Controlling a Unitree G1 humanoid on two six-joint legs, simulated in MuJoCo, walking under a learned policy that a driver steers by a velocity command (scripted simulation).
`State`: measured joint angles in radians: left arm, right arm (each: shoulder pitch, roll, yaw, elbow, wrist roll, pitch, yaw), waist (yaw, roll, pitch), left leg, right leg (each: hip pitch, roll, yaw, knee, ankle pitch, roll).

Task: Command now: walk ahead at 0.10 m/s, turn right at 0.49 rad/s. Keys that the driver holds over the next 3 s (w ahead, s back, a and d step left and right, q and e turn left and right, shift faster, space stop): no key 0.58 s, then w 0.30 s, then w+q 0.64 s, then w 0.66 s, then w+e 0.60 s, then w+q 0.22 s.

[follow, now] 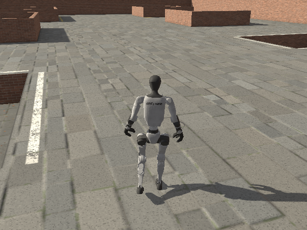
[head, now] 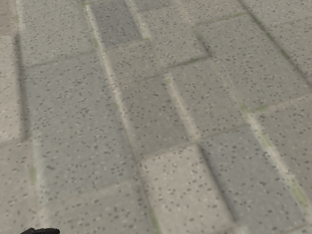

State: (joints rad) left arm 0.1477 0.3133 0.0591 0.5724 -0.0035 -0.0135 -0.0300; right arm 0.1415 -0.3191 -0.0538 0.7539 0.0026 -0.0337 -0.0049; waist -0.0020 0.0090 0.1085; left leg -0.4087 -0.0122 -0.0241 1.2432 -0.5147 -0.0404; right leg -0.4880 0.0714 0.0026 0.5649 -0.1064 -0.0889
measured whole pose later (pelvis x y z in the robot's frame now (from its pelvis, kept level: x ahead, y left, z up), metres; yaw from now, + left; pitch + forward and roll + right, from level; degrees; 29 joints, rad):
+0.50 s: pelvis +0.08 +0.05 +0.01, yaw -5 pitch -1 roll +0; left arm 0.19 0.25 0.03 0.68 0.03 0.02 0.00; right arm 0.21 -0.24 -0.02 0.80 -0.02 -0.02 -0.01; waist 0.01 -0.03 0.02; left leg -0.24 0.01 -0.03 0.54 -0.30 -0.02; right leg -0.31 0.07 0.09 0.52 -0.20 -0.01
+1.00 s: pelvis +0.20 +0.02 +0.02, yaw -4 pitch +1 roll +0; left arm 0.41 0.24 0.05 0.77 0.00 -0.08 -0.01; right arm 0.22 -0.30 -0.05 0.80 0.03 -0.07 0.02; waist 0.04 0.04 0.00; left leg -0.53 0.04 -0.03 1.07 -0.28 0.04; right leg -0.08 0.04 -0.02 0.33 -0.27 -0.05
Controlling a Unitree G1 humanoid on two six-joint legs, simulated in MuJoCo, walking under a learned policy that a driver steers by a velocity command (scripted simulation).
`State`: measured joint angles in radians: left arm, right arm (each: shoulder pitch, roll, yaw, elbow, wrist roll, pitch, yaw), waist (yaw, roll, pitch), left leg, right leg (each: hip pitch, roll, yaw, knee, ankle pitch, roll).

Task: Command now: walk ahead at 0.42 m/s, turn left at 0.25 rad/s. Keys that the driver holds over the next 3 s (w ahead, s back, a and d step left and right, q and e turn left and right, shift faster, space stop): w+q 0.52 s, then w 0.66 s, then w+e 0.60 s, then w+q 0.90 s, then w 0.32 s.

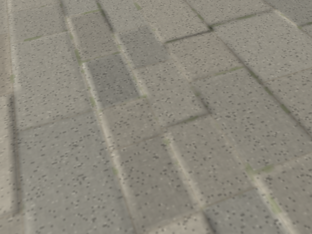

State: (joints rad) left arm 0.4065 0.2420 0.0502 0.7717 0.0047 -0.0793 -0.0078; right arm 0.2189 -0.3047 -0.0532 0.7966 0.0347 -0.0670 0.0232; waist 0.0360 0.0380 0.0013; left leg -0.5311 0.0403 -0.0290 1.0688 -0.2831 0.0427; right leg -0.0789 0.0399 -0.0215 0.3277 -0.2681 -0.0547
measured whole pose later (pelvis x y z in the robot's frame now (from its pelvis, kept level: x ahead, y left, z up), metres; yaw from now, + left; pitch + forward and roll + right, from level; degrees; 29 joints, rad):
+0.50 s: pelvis +0.27 +0.08 -0.01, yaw +16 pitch +1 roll +1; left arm 0.19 0.30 0.04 0.67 0.01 -0.11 0.01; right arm 0.28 -0.28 -0.06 0.71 0.01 -0.06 0.03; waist -0.02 -0.03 0.05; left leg -0.26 -0.15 -0.04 0.39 -0.14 0.12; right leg -0.60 -0.10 0.08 1.10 -0.28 0.03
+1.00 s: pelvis +0.56 +0.11 +0.00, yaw +22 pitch +1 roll -1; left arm 0.32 0.26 0.04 0.75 0.00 -0.10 -0.02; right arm 0.25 -0.30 -0.05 0.72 0.01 -0.06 0.01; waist 0.02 0.05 0.01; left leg -0.55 0.05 -0.05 1.08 -0.30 0.01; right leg -0.21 0.06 -0.02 0.35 -0.17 -0.06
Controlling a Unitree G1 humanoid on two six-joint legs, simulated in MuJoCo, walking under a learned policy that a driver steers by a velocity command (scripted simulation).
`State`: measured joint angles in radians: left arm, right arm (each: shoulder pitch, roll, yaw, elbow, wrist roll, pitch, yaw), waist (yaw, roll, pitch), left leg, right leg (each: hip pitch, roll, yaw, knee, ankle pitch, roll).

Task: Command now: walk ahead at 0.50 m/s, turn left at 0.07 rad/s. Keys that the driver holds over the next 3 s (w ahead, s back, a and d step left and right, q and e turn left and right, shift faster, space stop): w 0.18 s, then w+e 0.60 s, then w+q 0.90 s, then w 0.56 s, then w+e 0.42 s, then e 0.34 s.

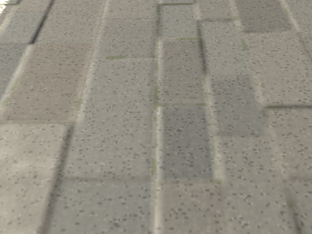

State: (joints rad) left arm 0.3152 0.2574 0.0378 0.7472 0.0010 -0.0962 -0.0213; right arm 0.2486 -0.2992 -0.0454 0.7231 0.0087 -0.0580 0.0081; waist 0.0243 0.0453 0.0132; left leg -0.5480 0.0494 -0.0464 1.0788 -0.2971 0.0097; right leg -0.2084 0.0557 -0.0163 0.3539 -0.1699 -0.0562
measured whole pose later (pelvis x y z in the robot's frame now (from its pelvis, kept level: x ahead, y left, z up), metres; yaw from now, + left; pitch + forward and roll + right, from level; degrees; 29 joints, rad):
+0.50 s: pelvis +0.27 +0.06 +0.00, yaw -7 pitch +1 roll +1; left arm 0.28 0.31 0.06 0.78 -0.03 -0.04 0.00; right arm 0.25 -0.26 -0.06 0.77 -0.01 -0.10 0.02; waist -0.01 -0.05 0.02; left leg -0.20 -0.03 0.11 0.37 -0.18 0.05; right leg -0.57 -0.08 0.05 1.12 -0.28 0.00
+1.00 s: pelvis +0.53 -0.05 -0.01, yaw -18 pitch +1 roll -1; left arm 0.22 0.26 0.06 0.72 0.01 -0.06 -0.03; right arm 0.24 -0.30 -0.06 0.84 0.04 -0.07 0.01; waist 0.00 0.03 0.05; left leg -0.49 0.10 -0.03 1.18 -0.33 0.02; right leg -0.27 0.05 -0.09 0.44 -0.18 -0.08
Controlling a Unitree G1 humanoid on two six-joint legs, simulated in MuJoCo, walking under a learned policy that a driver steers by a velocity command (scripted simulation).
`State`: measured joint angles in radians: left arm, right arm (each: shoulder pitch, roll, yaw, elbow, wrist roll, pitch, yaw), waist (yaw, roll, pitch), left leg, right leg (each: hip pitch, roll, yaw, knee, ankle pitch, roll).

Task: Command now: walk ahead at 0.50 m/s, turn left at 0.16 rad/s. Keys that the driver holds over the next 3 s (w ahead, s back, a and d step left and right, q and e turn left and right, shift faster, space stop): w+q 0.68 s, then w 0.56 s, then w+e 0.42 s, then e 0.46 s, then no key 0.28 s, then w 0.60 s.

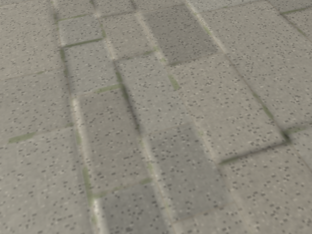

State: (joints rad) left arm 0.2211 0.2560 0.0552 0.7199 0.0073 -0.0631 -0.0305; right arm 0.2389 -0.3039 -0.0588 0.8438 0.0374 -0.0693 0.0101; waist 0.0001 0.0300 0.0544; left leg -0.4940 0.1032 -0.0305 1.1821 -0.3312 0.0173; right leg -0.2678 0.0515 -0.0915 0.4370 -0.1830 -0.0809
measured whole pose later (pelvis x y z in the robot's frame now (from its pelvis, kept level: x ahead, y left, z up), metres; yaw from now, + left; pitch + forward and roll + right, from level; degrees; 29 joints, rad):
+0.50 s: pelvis +0.28 +0.09 -0.01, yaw +16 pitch +1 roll +0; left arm 0.21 0.28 0.06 0.80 -0.01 -0.11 0.00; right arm 0.21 -0.29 -0.08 0.75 0.02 -0.06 0.04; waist -0.01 -0.01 0.06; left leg -0.38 -0.09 0.01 0.53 -0.18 0.10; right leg -0.36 -0.03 0.02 1.20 -0.41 -0.01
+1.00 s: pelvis +0.57 +0.14 +0.00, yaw +28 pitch +1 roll -1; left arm 0.20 0.26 0.05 0.76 0.00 -0.11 -0.03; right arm 0.32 -0.28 -0.05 0.77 0.01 -0.05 -0.01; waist -0.01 0.03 0.01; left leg -0.39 -0.03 -0.09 1.17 -0.39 0.04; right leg -0.33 0.05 -0.01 0.47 -0.17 -0.05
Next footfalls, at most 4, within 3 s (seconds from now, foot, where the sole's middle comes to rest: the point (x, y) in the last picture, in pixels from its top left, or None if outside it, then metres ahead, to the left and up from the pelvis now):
0.38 left None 0.36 0.18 -0.78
0.86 right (146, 182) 0.70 0.09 -0.78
1.36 left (75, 159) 0.82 0.44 -0.78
1.88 right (111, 108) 1.15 0.30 -0.78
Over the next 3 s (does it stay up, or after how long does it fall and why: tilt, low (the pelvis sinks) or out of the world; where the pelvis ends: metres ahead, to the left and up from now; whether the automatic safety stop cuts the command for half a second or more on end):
stays up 1.25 0.42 -0.01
